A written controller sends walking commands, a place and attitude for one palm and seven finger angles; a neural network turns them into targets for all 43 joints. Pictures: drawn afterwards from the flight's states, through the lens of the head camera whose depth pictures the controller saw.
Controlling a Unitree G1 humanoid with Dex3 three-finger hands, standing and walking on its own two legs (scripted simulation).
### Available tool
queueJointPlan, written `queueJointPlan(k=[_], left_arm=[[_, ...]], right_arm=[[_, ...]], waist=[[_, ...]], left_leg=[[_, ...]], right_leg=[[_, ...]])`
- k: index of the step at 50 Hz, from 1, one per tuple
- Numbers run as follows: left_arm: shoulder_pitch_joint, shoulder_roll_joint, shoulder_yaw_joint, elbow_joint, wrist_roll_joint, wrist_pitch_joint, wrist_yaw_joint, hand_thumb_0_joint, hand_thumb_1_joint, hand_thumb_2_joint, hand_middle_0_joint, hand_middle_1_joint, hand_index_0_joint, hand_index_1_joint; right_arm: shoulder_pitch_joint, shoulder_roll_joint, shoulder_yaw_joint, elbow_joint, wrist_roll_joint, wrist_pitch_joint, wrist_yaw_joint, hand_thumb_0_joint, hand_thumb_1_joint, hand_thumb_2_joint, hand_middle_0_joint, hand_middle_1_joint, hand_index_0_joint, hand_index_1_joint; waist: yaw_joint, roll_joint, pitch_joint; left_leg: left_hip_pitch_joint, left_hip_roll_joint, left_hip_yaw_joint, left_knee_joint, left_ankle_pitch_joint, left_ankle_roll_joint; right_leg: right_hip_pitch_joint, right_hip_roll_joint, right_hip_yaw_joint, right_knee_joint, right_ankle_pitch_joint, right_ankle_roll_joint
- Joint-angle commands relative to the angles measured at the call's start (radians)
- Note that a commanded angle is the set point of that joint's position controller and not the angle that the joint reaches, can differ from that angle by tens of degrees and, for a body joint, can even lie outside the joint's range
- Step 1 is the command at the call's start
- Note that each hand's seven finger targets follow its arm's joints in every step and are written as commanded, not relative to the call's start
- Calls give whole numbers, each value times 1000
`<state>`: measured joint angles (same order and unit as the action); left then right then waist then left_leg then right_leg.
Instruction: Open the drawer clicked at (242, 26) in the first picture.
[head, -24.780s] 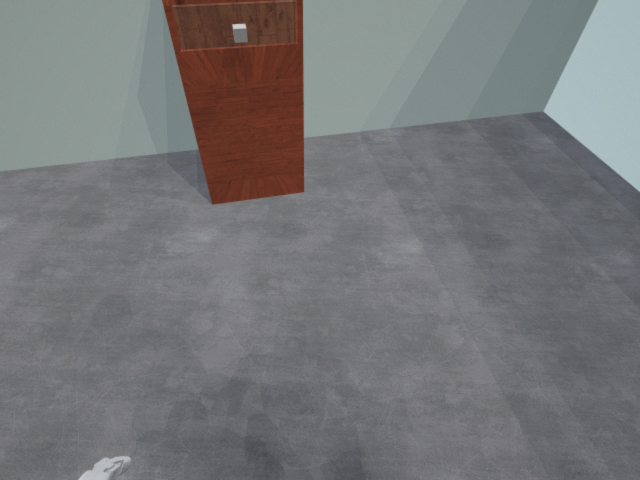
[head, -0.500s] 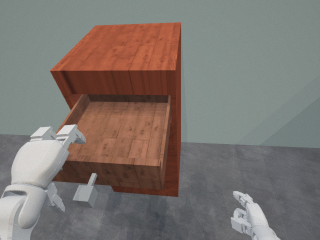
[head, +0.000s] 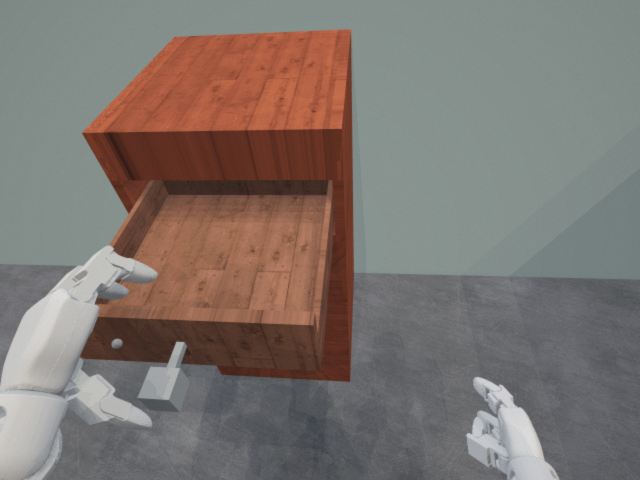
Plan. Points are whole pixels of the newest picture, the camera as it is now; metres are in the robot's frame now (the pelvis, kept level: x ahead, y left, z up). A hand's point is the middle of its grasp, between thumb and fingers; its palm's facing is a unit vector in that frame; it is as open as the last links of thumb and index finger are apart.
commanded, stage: draw the hand back to the body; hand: left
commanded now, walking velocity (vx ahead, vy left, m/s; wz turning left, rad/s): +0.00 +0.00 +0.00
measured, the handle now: (170, 373) +0.23 +0.25 -0.01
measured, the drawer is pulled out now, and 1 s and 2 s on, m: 0.29 0.29 0.29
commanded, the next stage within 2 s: step back with the hand held close in 0.92 s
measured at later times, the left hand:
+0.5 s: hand (118, 313) +0.21 +0.23 +0.17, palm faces +0.38 -0.83 -0.41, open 10.6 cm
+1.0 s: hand (109, 328) +0.20 +0.23 +0.17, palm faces +0.42 -0.82 -0.39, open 7.5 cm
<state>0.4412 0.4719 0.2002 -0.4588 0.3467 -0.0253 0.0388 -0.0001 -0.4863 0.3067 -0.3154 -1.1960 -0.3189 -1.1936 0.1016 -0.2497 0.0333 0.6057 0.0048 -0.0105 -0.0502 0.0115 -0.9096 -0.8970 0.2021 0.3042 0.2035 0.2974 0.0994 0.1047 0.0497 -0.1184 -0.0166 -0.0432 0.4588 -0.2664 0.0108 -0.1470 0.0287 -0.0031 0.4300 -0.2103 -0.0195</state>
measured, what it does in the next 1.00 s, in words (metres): stands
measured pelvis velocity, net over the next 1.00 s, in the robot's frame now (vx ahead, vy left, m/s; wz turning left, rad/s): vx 0.01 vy -0.01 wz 0.01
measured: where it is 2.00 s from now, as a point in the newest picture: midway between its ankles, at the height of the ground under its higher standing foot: outside the picture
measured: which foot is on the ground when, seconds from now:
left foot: down 0.00-1.00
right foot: down 0.00-1.00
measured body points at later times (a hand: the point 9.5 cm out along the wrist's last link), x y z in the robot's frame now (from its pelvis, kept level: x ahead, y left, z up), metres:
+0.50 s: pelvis +0.03 +0.00 +0.00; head +0.02 -0.02 +0.45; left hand +0.19 +0.28 +0.19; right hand +0.22 -0.21 -0.08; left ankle -0.01 +0.11 -0.74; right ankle +0.02 -0.11 -0.74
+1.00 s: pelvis +0.01 -0.01 +0.00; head +0.00 -0.03 +0.45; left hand +0.17 +0.28 +0.19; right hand +0.21 -0.21 -0.08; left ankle -0.01 +0.11 -0.74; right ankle +0.02 -0.11 -0.74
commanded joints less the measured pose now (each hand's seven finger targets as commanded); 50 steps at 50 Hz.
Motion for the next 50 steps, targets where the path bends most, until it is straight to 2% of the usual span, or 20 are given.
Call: queueJointPlan(k=[1, 2, 6, 7, 10, 13, 19, 21, 25, 26, 29, 31, 34, 35, 36, 40, 41, 44, 46, 50], left_arm=[[-92, 113, 249, -225, -372, -129, 84, 0, -325, 375, -287, -1087, -287, -1087], [-138, 103, 237, -271, -374, -150, 91, 0, -290, 390, -285, -1065, -285, -1065], [-106, 40, 197, -252, -387, -169, 99, 0, -150, 450, -275, -975, -275, -975], [-103, 15, 172, -241, -391, -170, 95, 0, -115, 465, -273, -952, -273, -952], [-76, 16, 175, -266, -392, -174, 89, 0, -10, 510, -265, -885, -265, -885], [-36, 3, 171, -253, -399, -166, 77, 0, 95, 555, -257, -817, -257, -817], [13, 20, 213, -240, -409, -158, 71, 0, 305, 645, -242, -683, -242, -683], [-2, 26, 219, -246, -409, -157, 71, 0, 375, 675, -237, -637, -237, -637], [6, 20, 214, -236, -409, -155, 76, 0, 515, 735, -228, -548, -228, -548], [-10, 21, 209, -244, -406, -153, 74, 0, 550, 750, -225, -525, -225, -525], [3, 17, 208, -223, -406, -151, 78, 0, 655, 795, -218, -458, -218, -458], [-11, 29, 215, -236, -404, -146, 79, 0, 725, 825, -213, -413, -213, -413], [-6, 20, 213, -215, -407, -144, 80, 0, 830, 870, -205, -345, -205, -345], [-9, 17, 211, -215, -408, -142, 78, 0, 865, 885, -202, -322, -202, -322], [-22, 21, 207, -226, -405, -141, 77, 0, 900, 900, -200, -300, -200, -300], [-24, 14, 203, -220, -405, -141, 78, 0, 900, 900, -200, -300, -200, -300], [-29, 22, 209, -224, -406, -139, 78, 0, 900, 900, -200, -300, -200, -300], [-16, 19, 210, -215, -408, -141, 79, 0, 900, 900, -200, -300, -200, -300], [-22, 26, 214, -224, -407, -142, 79, 0, 900, 900, -200, -300, -200, -300], [-20, 20, 210, -215, -406, -144, 80, 0, 900, 900, -200, -300, -200, -300]], right_arm=[[-113, -61, -25, -162, -5, -143, -44, 0, -900, -900, 200, 300, 200, 300], [-97, -54, -22, -165, -10, -162, -47, 0, -900, -900, 200, 300, 200, 300], [-69, -48, -19, -136, -15, -197, -42, 0, -900, -900, 200, 300, 200, 300], [-63, -48, -18, -133, -15, -202, -38, 0, -900, -900, 200, 300, 200, 300], [-51, -52, -25, -134, -19, -210, -28, 0, -900, -900, 200, 300, 200, 300], [-49, -55, -32, -132, -19, -203, -18, 0, -900, -900, 200, 300, 200, 300], [-52, -52, -44, -136, -12, -174, -19, 0, -900, -900, 200, 300, 200, 300], [-60, -53, -46, -137, -11, -170, -24, 0, -900, -900, 200, 300, 200, 300], [-53, -50, -47, -136, -9, -167, -28, 0, -900, -900, 200, 300, 200, 300], [-57, -54, -48, -137, -8, -167, -28, 0, -900, -900, 200, 300, 200, 300], [-51, -50, -47, -133, -10, -168, -29, 0, -900, -900, 200, 300, 200, 300], [-56, -55, -48, -133, -10, -168, -32, 0, -900, -900, 200, 300, 200, 300], [-53, -48, -45, -133, -12, -167, -32, 0, -900, -900, 200, 300, 200, 300], [-55, -47, -46, -134, -12, -164, -32, 0, -900, -900, 200, 300, 200, 300], [-59, -52, -45, -133, -12, -164, -32, 0, -900, -900, 200, 300, 200, 300], [-57, -46, -41, -134, -12, -164, -29, 0, -900, -900, 200, 300, 200, 300], [-64, -50, -42, -135, -12, -165, -31, 0, -900, -900, 200, 300, 200, 300], [-61, -46, -41, -137, -13, -164, -31, 0, -900, -900, 200, 300, 200, 300], [-67, -48, -43, -137, -13, -166, -31, 0, -900, -900, 200, 300, 200, 300], [-63, -46, -43, -136, -12, -166, -31, 0, -900, -900, 200, 300, 200, 300]], waist=[[-31, -126, -105], [-29, -66, -146], [-34, 61, -55], [-39, 48, -37], [-30, 35, -102], [-30, -17, -108], [-26, -69, -145], [-28, -31, -136], [-31, -67, -138], [-32, -24, -133], [-33, -61, -120], [-31, -25, -126], [-32, -80, -113], [-32, -77, -121], [-32, -32, -108], [-32, -40, -96], [-29, -8, -90], [-29, -63, -98], [-28, -33, -95], [-30, -49, -94]], left_leg=[[23, 33, 27, -88, 92, 13], [30, 26, 33, -89, 103, 11], [3, 29, 29, -108, 137, -8], [-8, 31, 26, -117, 148, -7], [6, 34, 24, -105, 254, -9], [3, 41, 23, -98, 334, -14], [16, 41, 32, -84, 370, -13], [25, 35, 41, -81, 345, -11], [28, 34, 36, -83, 338, -6], [36, 32, 38, -82, 336, -8], [26, 30, 34, -90, 314, -6], [37, 28, 37, -87, 324, -7], [23, 27, 34, -90, 307, -2], [30, 26, 37, -90, 303, 0], [28, 24, 36, -89, 298, -4], [22, 28, 29, -103, 279, -7], [25, 25, 31, -102, 271, -8], [21, 27, 28, -106, 250, -4], [19, 24, 29, -107, 239, -6], [22, 24, 31, -107, 220, -2]], right_leg=[[47, -21, -22, -109, 3, 4], [67, -34, -16, -106, 12, 3], [45, -28, -21, -115, 44, -12], [50, -31, -28, -109, 60, -12], [100, -31, -28, -77, 160, -15], [118, -30, -34, -64, 233, -13], [125, -30, -31, -62, 276, -7], [107, -30, -24, -80, 263, -6], [102, -30, -27, -78, 256, -2], [91, -28, -23, -87, 246, -4], [91, -28, -28, -88, 228, -1], [89, -27, -23, -95, 237, -3], [92, -29, -24, -95, 232, 1], [92, -29, -21, -97, 230, 2], [84, -28, -17, -105, 220, -2], [82, -27, -23, -102, 189, -2], [77, -27, -18, -114, 185, -4], [83, -27, -18, -114, 163, -1], [79, -26, -14, -124, 149, -2], [72, -28, -12, -127, 127, 0]])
